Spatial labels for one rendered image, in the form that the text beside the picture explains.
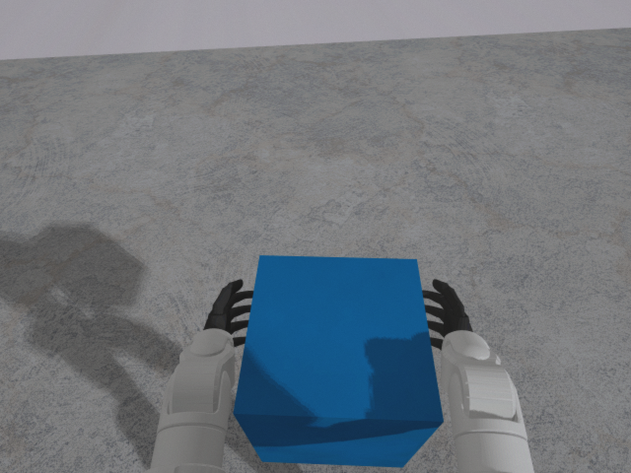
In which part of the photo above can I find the right robot hand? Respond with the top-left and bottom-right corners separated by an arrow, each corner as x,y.
422,279 -> 473,351

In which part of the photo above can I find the robot right forearm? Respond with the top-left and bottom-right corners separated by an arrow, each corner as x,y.
440,330 -> 534,473

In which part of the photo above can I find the robot left forearm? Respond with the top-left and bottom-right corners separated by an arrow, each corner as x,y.
143,328 -> 235,473

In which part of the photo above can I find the carton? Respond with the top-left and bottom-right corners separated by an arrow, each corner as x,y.
233,255 -> 444,468

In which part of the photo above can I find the left robot hand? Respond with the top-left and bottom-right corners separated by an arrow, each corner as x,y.
203,279 -> 253,347

